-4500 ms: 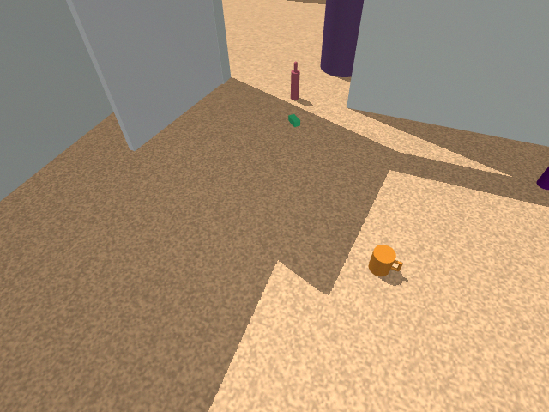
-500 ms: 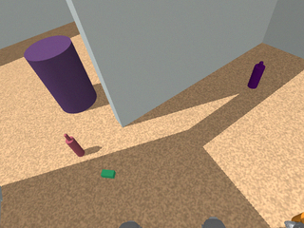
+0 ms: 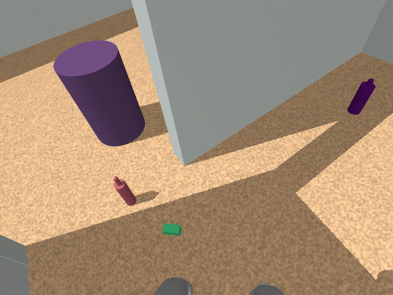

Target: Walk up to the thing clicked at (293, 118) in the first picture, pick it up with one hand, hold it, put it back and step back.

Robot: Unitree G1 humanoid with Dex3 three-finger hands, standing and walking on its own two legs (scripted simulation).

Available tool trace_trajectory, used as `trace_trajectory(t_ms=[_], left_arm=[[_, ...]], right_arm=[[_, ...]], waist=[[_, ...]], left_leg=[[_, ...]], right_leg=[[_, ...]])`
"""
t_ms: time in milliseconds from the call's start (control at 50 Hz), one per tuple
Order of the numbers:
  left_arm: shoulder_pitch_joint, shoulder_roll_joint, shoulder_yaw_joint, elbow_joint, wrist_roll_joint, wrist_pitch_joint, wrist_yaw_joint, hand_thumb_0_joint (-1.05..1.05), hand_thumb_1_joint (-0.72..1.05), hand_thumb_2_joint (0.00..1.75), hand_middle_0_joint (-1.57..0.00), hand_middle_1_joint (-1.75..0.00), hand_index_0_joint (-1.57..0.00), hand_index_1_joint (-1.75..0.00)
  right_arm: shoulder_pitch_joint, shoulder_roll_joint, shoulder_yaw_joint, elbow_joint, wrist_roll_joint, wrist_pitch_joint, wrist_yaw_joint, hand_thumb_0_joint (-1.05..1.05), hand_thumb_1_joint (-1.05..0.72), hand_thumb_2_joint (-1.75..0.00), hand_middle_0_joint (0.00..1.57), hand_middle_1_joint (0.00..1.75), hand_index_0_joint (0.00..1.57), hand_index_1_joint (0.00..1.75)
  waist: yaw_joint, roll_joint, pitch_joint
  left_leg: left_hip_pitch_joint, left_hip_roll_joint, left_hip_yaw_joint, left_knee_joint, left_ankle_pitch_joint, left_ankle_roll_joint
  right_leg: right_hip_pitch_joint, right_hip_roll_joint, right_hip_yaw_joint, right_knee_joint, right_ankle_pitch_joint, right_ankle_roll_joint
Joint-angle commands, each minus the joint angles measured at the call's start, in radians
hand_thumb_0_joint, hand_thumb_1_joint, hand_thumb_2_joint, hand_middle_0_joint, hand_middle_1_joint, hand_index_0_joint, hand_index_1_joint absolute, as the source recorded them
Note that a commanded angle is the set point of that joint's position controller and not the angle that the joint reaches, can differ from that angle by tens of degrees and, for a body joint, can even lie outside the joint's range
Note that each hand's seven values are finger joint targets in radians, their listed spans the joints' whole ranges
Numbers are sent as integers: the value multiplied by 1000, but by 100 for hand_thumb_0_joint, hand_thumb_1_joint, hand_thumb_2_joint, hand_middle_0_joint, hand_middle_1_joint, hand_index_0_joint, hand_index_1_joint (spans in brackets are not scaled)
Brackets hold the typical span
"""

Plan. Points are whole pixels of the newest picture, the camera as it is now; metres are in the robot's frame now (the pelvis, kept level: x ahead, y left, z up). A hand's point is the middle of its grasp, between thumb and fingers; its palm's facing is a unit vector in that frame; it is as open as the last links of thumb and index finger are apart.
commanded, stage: walk up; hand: left
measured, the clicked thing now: (172, 229) +0.51 +0.22 -0.72
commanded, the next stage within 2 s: stand in 1.82 s
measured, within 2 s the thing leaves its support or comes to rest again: neither
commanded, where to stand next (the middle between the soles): +0.09 -0.01 m, yaw -4 degrees
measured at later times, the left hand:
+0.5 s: hand out of the picture +0.14 +0.31 -0.15, palm faces -0.09 -0.92 -0.39, open 7.4 cm
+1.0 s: hand out of the picture +0.15 +0.26 -0.12, palm faces -0.07 -0.94 -0.34, open 7.4 cm
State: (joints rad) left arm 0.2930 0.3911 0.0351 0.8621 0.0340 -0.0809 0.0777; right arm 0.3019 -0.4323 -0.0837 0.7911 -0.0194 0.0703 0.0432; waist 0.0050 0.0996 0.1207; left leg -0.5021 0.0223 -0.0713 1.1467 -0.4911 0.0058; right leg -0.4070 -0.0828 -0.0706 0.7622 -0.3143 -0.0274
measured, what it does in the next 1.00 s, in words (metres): steps on the spot: left foot, then right foot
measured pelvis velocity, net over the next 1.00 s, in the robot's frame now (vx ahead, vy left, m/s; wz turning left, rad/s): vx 0.02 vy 0.02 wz -0.06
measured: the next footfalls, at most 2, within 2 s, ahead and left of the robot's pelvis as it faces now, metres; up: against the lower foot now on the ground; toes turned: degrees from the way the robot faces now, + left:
left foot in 0.08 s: +0.08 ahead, +0.17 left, +0.00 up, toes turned -3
right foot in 0.44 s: +0.07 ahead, -0.10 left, +0.00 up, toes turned -5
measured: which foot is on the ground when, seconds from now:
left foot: up 0.00-0.06, down 0.08-1.00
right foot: down 0.00-0.08, up 0.10-0.42, down 0.44-1.00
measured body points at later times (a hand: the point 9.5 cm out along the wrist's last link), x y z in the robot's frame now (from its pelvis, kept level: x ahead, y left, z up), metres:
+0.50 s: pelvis +0.02 +0.04 -0.01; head +0.07 +0.04 +0.44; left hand +0.15 +0.36 -0.13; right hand +0.06 -0.31 -0.11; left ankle +0.05 +0.20 -0.70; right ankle +0.03 -0.09 -0.71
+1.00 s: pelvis +0.02 +0.02 +0.02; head +0.04 +0.01 +0.47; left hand +0.15 +0.31 -0.10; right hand +0.06 -0.31 -0.11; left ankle +0.05 +0.17 -0.71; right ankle +0.03 -0.10 -0.71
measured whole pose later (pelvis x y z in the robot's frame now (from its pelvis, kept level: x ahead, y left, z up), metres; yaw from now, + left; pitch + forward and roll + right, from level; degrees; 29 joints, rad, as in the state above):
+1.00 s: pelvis +0.02 +0.02 +0.02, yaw -3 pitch -2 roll +1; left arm 0.07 0.35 0.04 1.03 0.01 0.02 -0.03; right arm 0.16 -0.39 0.00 1.08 -0.01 -0.05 -0.02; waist -0.01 -0.01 0.07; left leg -0.26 0.04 -0.01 0.57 -0.28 -0.04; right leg -0.29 -0.02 -0.01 0.64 -0.31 -0.01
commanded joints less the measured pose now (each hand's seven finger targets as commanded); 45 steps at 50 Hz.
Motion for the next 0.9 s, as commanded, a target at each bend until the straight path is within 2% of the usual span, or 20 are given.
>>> trace_trajectory(t_ms=[0, 40, 60, 80, 100, 140, 260, 360, 420, 440, 460, 480, 560, 600, 620, 660, 700, 740, 820, 880], left_arm=[[-104, 288, 81, -72, 5, 9, -23, 0, 90, 90, -20, -30, -20, -30], [-67, 185, 53, -48, -12, 49, -37, 0, 90, 90, -20, -30, -20, -30], [-64, 143, 41, -58, -21, 58, -39, 0, 90, 90, -20, -30, -20, -30], [-100, 203, 55, -50, -21, 63, -32, 0, 90, 90, -20, -30, -20, -30], [-127, 249, 66, -23, -15, 61, -32, 0, 90, 90, -20, -30, -20, -30], [-78, 239, 72, 27, -29, 67, -42, 0, 90, 90, -20, -30, -20, -30], [-160, 232, 94, 7, -4, 92, -74, 0, 90, 90, -20, -30, -20, -30], [-152, 198, 92, -9, -11, 93, -87, 0, 90, 90, -20, -30, -20, -30], [-61, 221, 102, 27, -7, 76, -83, 0, 90, 90, -20, -30, -20, -30], [-55, 319, 123, 17, 6, 66, -78, 0, 90, 90, -20, -30, -20, -30], [-121, 330, 113, 2, -14, 71, -82, 0, 90, 90, -20, -30, -20, -30], [-156, 298, 104, -16, -13, 75, -86, 0, 90, 90, -20, -30, -20, -30], [-248, 242, 72, -26, -13, 84, -82, 0, 90, 90, -20, -30, -20, -30], [-201, 187, 58, -9, -26, 92, -84, 0, 90, 90, -20, -30, -20, -30], [-182, 217, 69, 12, -25, 90, -78, 0, 90, 90, -20, -30, -20, -30], [-173, 206, 71, 35, -23, 72, -82, 0, 90, 90, -20, -30, -20, -30], [-193, 261, 81, 43, -23, 62, -87, 0, 90, 90, -20, -30, -20, -30], [-222, 258, 73, 44, -25, 64, -90, 0, 90, 90, -20, -30, -20, -30], [-292, 207, 56, 51, -23, 72, -91, 0, 90, 90, -20, -30, -20, -30], [-291, 207, 57, 75, -24, 72, -91, 0, 90, 90, -20, -30, -20, -30]], right_arm=[[114, -159, -56, 17, 21, -52, -18, 0, -90, -90, 20, 30, 20, 30], [127, -198, -63, 50, 0, -82, -47, 0, -90, -90, 20, 30, 20, 30], [100, -275, -67, 27, -21, -100, -61, 0, -90, -90, 20, 30, 20, 30], [10, -353, -67, -1, 6, -104, -64, 0, -90, -90, 20, 30, 20, 30], [-74, -348, -65, -4, 2, -108, -67, 0, -90, -90, 20, 30, 20, 30], [-107, -300, -48, 13, -2, -123, -81, 0, -90, -90, 20, 30, 20, 30], [18, -308, -57, 69, 1, -142, -111, 0, -90, -90, 20, 30, 20, 30], [-6, -280, -40, 46, 5, -145, -122, 0, -90, -90, 20, 30, 20, 30], [-92, -235, -11, 21, 18, -133, -110, 0, -90, -90, 20, 30, 20, 30], [-72, -180, 2, 14, 29, -130, -106, 0, -90, -90, 20, 30, 20, 30], [-110, -182, 0, 29, 30, -125, -119, 0, -90, -90, 20, 30, 20, 30], [-98, -203, -8, 55, 27, -125, -119, 0, -90, -90, 20, 30, 20, 30], [28, -179, 2, 146, 22, -148, -100, 0, -90, -90, 20, 30, 20, 30], [-32, -290, -12, 126, 2, -162, -97, 0, -90, -90, 20, 30, 20, 30], [-93, -306, -14, 113, 8, -161, -92, 0, -90, -90, 20, 30, 20, 30], [-143, -255, 8, 119, 3, -153, -88, 0, -90, -90, 20, 30, 20, 30], [-146, -196, 23, 132, 16, -139, -87, 0, -90, -90, 20, 30, 20, 30], [-116, -187, 23, 166, 15, -130, -87, 0, -90, -90, 20, 30, 20, 30], [-113, -178, 26, 202, 12, -140, -77, 0, -90, -90, 20, 30, 20, 30], [-126, -173, 35, 218, 12, -137, -77, 0, -90, -90, 20, 30, 20, 30]], waist=[[-43, -298, -109], [-52, -61, -96], [-51, 52, -76], [-47, 75, -68], [-22, 3, -12], [6, 2, -24], [-40, 83, -97], [-26, 86, -183], [51, 5, -207], [48, -204, -226], [30, -250, -217], [13, -219, -183], [-55, -235, -141], [-12, -25, -147], [6, -19, -130], [31, -33, -139], [7, -136, -114], [-13, -154, -116], [-24, -200, -126], [-15, -213, -149]], left_leg=[[230, -13, 144, -415, 129, -7], [311, 4, 36, -590, 139, -4], [214, 210, -328, -691, 54, 81], [64, 375, -603, -814, -18, 234], [4, 376, -604, -812, -46, 263], [132, 290, -405, -704, 82, 201], [329, 315, -320, -575, 631, 218], [353, 275, -208, -485, 837, 201], [117, 173, -48, -365, 619, 88], [-39, 53, 39, -198, 417, 14], [24, -4, 112, -211, 22, 12], [54, 5, 82, -175, -75, 14], [231, 25, 81, -507, 256, 36], [226, 275, -355, -672, 255, 180], [182, 314, -351, -649, 319, 229], [104, 195, -158, -570, 355, 132], [74, 17, 58, -426, 215, 27], [135, 2, 90, -431, 79, 18], [254, 46, 18, -590, 243, 42], [250, 49, 29, -601, 300, 36]], right_leg=[[-99, -79, 110, -145, -162, -126], [-213, 4, 33, 146, -188, -65], [-262, 68, 80, 277, -160, -23], [-194, 66, 154, 304, -282, -1], [-168, 33, 177, 357, -254, 3], [-217, 22, 179, 327, -173, 1], [-222, 15, 138, 281, -224, -1], [-94, 34, 81, 119, -191, -4], [225, 54, 74, -181, 82, -35], [312, -107, 373, -230, 179, -104], [190, -236, 483, -245, 234, -233], [138, -243, 468, -242, 234, -246], [32, -83, 222, -94, 256, -117], [-43, 44, 105, 104, 51, -18], [21, 35, 111, 73, -112, -14], [145, 12, 148, -94, 48, -35], [139, -105, 355, -272, 43, -114], [98, -167, 404, -319, 3, -159], [59, -56, 231, -299, 21, -58], [132, -53, 227, -314, 51, -53]])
